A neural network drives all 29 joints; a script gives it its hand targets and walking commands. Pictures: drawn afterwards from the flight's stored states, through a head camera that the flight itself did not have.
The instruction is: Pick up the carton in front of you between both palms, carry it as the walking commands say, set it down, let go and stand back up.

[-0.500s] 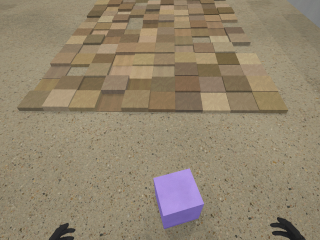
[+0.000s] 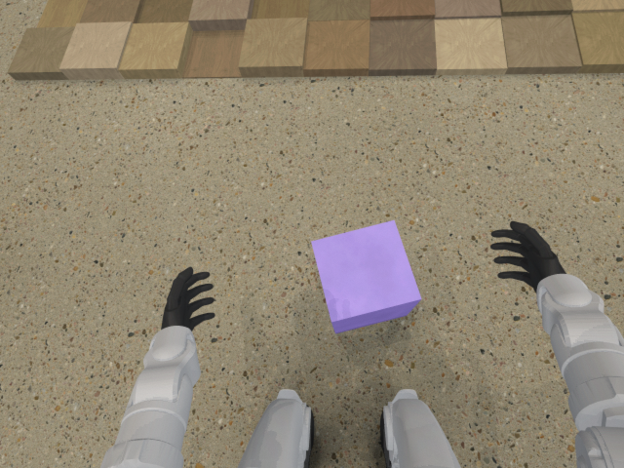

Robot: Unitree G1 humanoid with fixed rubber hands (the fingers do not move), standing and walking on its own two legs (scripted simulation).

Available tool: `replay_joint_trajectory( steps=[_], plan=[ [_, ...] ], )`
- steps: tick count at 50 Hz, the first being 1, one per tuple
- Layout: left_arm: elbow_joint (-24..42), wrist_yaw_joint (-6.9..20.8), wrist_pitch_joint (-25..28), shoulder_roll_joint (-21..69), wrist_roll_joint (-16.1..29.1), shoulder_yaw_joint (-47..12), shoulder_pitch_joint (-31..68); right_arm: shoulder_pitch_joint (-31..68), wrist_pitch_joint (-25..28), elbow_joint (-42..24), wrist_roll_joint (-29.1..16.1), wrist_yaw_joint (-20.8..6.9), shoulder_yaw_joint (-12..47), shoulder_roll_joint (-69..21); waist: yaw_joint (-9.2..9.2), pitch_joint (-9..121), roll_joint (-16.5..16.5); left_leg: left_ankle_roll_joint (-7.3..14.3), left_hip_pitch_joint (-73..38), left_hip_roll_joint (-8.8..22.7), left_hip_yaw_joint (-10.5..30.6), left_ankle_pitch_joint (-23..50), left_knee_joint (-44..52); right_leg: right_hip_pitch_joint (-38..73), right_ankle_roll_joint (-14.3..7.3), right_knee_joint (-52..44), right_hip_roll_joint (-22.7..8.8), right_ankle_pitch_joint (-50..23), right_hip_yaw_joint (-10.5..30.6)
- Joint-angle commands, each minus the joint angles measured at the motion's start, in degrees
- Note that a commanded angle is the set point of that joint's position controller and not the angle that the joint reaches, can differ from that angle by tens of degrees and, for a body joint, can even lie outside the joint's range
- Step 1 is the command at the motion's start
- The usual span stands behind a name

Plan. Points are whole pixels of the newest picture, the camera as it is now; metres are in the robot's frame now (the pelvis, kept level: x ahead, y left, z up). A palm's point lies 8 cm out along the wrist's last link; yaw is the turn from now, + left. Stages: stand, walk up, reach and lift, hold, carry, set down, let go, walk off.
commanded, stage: reach and lift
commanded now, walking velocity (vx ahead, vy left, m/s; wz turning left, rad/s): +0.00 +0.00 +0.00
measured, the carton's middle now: (362, 281) +0.47 -0.04 -0.58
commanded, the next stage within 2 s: none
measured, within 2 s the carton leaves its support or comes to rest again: neither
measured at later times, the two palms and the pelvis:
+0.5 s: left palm (247, 245) +0.43 +0.16 -0.15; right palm (483, 192) +0.51 -0.22 -0.14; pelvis -0.06 -0.02 -0.05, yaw +1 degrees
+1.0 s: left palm (275, 275) +0.44 +0.15 -0.36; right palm (446, 243) +0.50 -0.21 -0.37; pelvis -0.05 -0.01 -0.19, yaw +5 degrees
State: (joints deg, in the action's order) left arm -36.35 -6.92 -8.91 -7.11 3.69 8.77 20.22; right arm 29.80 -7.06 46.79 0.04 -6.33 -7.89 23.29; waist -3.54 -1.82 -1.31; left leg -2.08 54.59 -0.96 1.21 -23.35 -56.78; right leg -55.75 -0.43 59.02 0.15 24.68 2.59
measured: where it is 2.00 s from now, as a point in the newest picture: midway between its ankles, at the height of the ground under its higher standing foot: (347, 466)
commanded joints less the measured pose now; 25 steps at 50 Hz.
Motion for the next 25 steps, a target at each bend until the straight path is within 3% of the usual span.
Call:
replay_joint_trajectory(
  steps=[1,3,7,11,14,17,20,25],
  plan=[
    [5.6,-1.7,2.1,-8.0,0.6,3.0,16.1,21.0,0.8,-3.6,-0.6,1.1,-1.7,8.2,1.20,47.8,13.2,-0.8,8.7,-3.3,-4.2,23.6,2.5,34.6,1.5,0.1,0.5,-50.4,2.7],
    [4.2,-1.9,1.4,-7.9,0.6,4.2,19.8,27.5,0.0,-2.6,-0.8,0.9,-1.6,8.0,-0.14,48.8,12.6,-0.7,10.8,-3.7,-4.9,20.9,3.0,31.7,1.8,-0.7,0.7,-43.9,2.5],
    [3.0,-2.8,-0.5,-5.4,0.2,7.7,31.3,40.6,-1.6,2.3,-0.5,-0.3,-1.8,9.7,-2.35,46.9,8.3,-1.3,10.5,-3.4,-5.5,15.5,3.3,20.5,1.9,-3.6,1.3,-26.7,1.8],
    [2.3,-3.5,-3.6,-2.0,-1.5,10.5,42.7,50.8,-3.6,9.9,1.4,-2.1,-3.4,10.9,-1.69,44.5,6.4,-2.5,7.1,-2.6,-6.4,8.3,2.7,9.3,1.6,-5.7,2.2,-11.9,0.0],
    [1.8,-4.1,-5.6,-0.2,-3.1,12.9,49.9,58.6,-4.5,13.1,3.1,-3.4,-4.5,12.2,-1.26,45.6,6.8,-3.1,5.5,-2.6,-7.0,5.5,1.1,3.9,1.5,-5.2,2.8,-6.1,-1.6],
    [1.8,-4.3,-6.8,1.5,-5.1,15.9,54.9,65.5,-5.1,15.1,5.2,-4.6,-5.4,13.7,-1.44,46.8,7.6,-3.4,5.5,-2.9,-7.3,5.3,-0.6,0.7,1.1,-3.6,3.3,-4.7,-2.7],
    [2.7,-4.5,-7.0,3.3,-7.4,18.2,56.7,68.8,-5.1,15.5,7.6,-5.2,-7.2,14.4,-1.89,50.0,8.2,-3.7,4.9,-3.2,-7.6,8.1,-2.1,0.2,1.0,-1.3,3.9,-7.9,-3.3],
    [8.2,-4.9,-4.7,5.3,-10.2,20.2,54.3,69.4,-3.4,10.9,9.2,-4.8,-8.1,12.8,-3.47,62.3,10.2,-3.7,4.7,-4.4,-8.3,20.8,-4.1,8.5,1.5,3.4,4.5,-26.0,-2.7]
  ],
)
